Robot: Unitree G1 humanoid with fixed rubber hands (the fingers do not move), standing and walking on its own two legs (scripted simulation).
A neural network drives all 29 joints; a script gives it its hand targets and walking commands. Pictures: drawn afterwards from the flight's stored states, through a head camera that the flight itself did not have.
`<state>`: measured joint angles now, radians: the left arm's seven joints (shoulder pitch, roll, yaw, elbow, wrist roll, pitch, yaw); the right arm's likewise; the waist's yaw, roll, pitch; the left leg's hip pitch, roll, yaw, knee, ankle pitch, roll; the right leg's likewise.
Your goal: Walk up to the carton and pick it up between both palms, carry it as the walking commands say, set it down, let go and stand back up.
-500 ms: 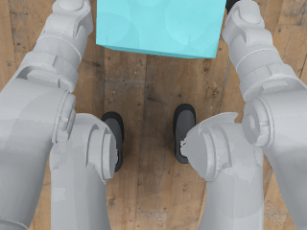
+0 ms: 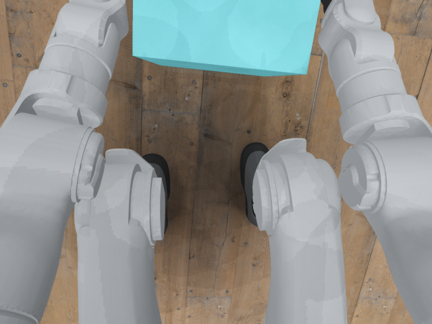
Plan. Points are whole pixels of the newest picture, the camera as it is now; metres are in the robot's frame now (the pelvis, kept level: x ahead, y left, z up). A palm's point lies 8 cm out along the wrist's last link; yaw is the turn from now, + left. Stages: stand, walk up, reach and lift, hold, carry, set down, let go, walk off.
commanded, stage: reach and lift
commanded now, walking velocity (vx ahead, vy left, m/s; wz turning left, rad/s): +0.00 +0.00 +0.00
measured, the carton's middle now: (223, 2) +0.53 -0.04 -0.24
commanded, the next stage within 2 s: none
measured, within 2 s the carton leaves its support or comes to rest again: neither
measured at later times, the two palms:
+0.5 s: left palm out of the picture +0.55 +0.11 -0.12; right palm out of the picture +0.52 -0.19 -0.11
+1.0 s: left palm out of the picture +0.54 +0.11 -0.05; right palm out of the picture +0.50 -0.19 -0.04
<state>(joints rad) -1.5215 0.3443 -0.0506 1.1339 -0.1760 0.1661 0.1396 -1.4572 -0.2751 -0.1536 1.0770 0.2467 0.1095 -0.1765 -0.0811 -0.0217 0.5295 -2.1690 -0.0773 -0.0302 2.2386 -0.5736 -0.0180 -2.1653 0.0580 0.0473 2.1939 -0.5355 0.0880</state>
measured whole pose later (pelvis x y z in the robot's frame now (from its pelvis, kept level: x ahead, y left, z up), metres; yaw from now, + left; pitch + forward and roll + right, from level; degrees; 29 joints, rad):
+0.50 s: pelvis -0.01 -0.01 +0.03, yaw +1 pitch +27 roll +0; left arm -1.49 0.31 0.18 0.96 0.00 0.30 0.06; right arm -1.40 -0.17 -0.32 0.79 0.06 0.29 -0.21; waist -0.08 0.00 0.52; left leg -2.05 -0.07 -0.04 2.13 -0.55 -0.04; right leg -2.07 0.07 0.05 2.10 -0.50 0.06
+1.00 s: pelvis -0.02 +0.00 +0.07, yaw +1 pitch +24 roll -1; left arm -1.41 0.23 0.26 0.80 0.05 0.37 0.06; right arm -1.29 -0.10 -0.42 0.59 -0.01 0.36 -0.17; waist -0.08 0.02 0.52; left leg -1.91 -0.08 -0.04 2.00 -0.52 -0.03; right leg -1.91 0.05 0.05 1.97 -0.49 0.06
